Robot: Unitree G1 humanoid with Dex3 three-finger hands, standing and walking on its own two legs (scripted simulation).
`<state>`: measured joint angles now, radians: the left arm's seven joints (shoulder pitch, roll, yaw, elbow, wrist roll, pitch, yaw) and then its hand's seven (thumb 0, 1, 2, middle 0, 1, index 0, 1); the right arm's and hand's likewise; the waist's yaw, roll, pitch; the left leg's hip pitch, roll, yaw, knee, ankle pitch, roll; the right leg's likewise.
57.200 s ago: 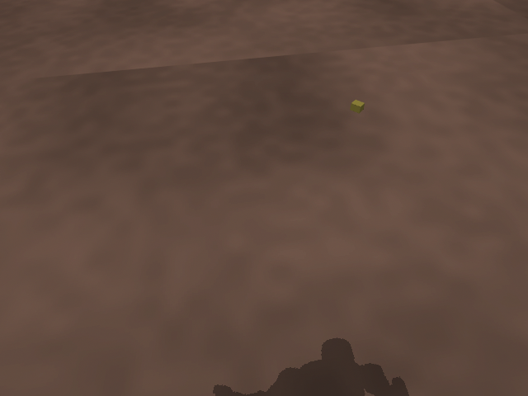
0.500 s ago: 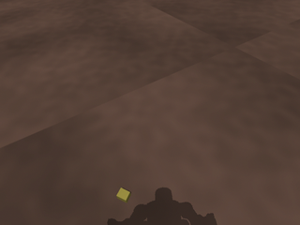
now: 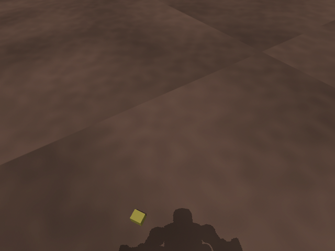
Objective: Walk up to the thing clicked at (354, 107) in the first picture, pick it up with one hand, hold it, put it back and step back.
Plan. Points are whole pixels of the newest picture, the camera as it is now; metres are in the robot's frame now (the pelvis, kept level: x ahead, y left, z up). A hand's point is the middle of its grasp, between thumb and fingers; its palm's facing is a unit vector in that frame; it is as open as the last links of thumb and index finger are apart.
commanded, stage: stand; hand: left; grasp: from above
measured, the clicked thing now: (138, 217) +0.46 +0.21 -0.76
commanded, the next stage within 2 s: step back in 0.04 s
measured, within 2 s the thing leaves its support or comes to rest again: neither
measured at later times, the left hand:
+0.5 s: hand out of the picture +0.07 +0.31 -0.19, palm faces -0.01 -0.92 -0.38, open 7.4 cm
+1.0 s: hand out of the picture -0.04 +0.29 -0.16, palm faces -0.09 -0.91 -0.40, open 7.4 cm
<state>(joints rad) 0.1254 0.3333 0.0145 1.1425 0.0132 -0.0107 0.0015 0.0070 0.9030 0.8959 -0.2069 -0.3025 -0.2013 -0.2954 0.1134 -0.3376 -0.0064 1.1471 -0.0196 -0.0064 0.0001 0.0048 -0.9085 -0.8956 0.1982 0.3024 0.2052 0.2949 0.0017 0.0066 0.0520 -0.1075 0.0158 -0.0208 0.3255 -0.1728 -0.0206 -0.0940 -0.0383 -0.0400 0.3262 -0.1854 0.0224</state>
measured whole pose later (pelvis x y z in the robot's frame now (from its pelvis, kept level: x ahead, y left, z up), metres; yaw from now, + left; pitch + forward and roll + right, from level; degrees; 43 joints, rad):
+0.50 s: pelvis -0.08 +0.04 -0.03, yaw +1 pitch -1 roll +0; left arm 0.02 0.41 0.07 0.89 0.02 0.06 0.04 0.01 0.90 0.90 -0.21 -0.30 -0.20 -0.30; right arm 0.16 -0.37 -0.06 0.96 -0.04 0.04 0.02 0.00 -0.91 -0.90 0.20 0.30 0.20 0.29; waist -0.02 -0.07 0.19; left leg -0.29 -0.04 -0.01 0.70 -0.39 0.04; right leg -0.48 0.01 0.15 0.92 -0.51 -0.01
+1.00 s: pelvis -0.17 +0.04 -0.02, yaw -5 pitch -2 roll +1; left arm 0.16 0.35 0.06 0.83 0.03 0.03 0.01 0.01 0.90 0.90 -0.21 -0.30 -0.20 -0.30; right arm 0.12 -0.39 -0.05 0.87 0.01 0.05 -0.02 0.01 -0.91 -0.90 0.20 0.30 0.21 0.30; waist 0.01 0.01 0.17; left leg -0.46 -0.11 -0.11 1.10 -0.51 0.00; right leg -0.28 0.01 0.07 0.63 -0.31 -0.02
